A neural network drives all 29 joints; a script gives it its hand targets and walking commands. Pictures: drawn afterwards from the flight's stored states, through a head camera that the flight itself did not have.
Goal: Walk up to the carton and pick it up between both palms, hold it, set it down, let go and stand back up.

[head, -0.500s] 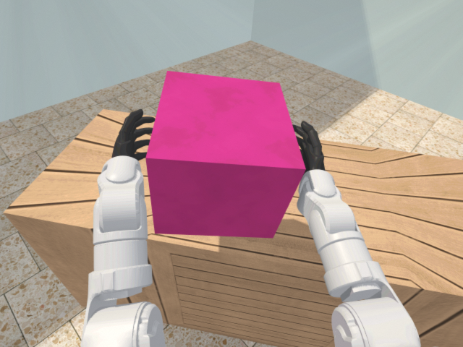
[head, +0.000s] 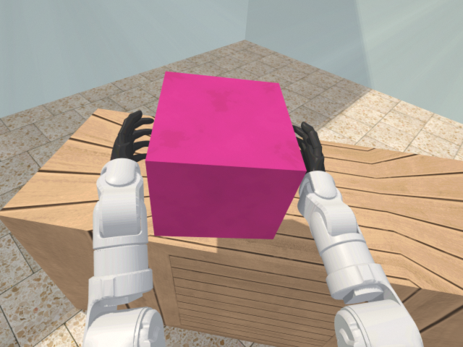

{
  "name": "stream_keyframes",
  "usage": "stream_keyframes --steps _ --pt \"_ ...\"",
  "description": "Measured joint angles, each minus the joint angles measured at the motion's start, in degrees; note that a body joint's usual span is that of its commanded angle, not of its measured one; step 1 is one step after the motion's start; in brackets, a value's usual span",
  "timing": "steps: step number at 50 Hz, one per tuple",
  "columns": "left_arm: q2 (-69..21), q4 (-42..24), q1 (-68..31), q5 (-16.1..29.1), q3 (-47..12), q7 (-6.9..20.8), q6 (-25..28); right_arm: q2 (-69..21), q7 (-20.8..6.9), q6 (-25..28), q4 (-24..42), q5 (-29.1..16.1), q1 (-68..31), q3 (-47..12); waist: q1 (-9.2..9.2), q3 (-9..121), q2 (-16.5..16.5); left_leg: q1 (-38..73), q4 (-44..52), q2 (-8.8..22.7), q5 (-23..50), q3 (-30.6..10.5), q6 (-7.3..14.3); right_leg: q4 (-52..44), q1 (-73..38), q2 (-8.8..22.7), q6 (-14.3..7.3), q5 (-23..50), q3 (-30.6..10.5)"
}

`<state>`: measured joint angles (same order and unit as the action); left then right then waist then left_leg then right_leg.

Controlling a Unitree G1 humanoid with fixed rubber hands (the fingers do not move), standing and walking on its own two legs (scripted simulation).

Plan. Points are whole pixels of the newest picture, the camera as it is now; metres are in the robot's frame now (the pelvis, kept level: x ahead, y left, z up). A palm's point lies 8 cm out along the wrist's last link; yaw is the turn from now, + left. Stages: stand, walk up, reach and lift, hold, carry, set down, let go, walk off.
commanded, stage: hold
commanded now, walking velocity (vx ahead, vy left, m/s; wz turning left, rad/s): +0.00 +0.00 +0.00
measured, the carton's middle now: (219, 155) +0.41 +0.00 +0.14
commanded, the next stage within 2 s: set down in 0.08 s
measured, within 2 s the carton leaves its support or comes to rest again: neither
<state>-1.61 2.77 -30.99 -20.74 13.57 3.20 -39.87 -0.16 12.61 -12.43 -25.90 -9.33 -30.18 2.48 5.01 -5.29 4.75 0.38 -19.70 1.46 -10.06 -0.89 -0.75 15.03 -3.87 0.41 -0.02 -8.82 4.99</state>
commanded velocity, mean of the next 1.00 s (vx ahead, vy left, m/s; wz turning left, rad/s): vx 0.00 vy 0.00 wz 0.00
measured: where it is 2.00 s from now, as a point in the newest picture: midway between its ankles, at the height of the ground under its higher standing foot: outside the picture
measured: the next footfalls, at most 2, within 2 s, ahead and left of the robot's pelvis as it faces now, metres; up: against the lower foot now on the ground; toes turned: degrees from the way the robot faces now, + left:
none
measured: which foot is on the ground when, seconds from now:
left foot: down 0.00-1.00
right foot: down 0.00-1.00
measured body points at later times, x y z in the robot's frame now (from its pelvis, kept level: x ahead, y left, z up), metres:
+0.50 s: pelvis +0.01 +0.00 +0.00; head -0.03 +0.03 +0.45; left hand +0.39 +0.15 +0.19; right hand +0.37 -0.16 +0.16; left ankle +0.02 +0.12 -0.75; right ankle +0.01 -0.12 -0.75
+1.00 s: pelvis +0.03 -0.01 +0.00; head +0.02 +0.02 +0.45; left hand +0.41 +0.12 +0.13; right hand +0.39 -0.18 +0.12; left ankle +0.02 +0.12 -0.75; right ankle +0.01 -0.12 -0.75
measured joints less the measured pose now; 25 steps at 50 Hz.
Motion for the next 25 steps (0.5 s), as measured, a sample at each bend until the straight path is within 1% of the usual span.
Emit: stream_keyframes --steps 6,10,14,18,22,25 --pt "-0.10 -0.19 -0.06 0.17 -0.23 -0.26 -0.27 0.06 -0.25 -0.21 0.33 0.15 0.11 0.27 -0.15 0.04 -0.09 -0.23 0.10 0.03 0.11 0.12 -0.02 0.12 0.37 -0.02 -0.04 0.03 -0.10" --pt "0.73 0.44 -0.92 0.86 -1.11 -0.57 -0.82 -0.09 -0.26 -0.89 0.87 0.17 -0.10 1.04 0.19 0.76 -0.42 -1.18 -0.45 -0.01 -0.02 -0.29 -0.04 0.63 1.13 0.01 -0.08 -0.24 0.29" --pt "0.75 1.96 -2.31 1.09 -0.54 -0.29 1.04 -0.63 -0.22 -0.08 1.19 1.20 -0.58 2.28 0.35 1.63 -0.81 -1.40 -0.50 -0.15 -0.10 -0.47 -0.03 1.06 1.45 0.14 -0.06 -0.60 0.45" --pt "-0.06 4.43 -3.50 -0.27 1.13 0.87 4.84 -1.49 -0.59 2.92 -0.04 3.83 -1.03 3.74 -0.02 2.01 -1.04 -0.26 0.20 -0.30 -0.10 -0.34 0.01 1.01 0.64 0.30 -0.01 -0.92 0.36" --pt "-1.20 7.65 -3.59 -1.97 2.84 2.39 9.31 -3.19 -1.62 7.83 -2.58 7.96 -0.68 6.26 -0.72 1.70 -1.03 1.47 1.26 -0.51 -0.02 -0.27 0.04 0.66 -0.79 0.52 0.04 -1.26 0.38" --pt "-1.81 9.66 -2.53 -2.43 3.27 2.82 12.15 -4.13 -2.50 11.57 -4.61 10.58 0.40 8.05 -1.31 1.07 -0.92 2.37 1.76 -0.61 -0.10 -0.39 0.02 0.34 -1.71 0.62 0.05 -1.52 0.60"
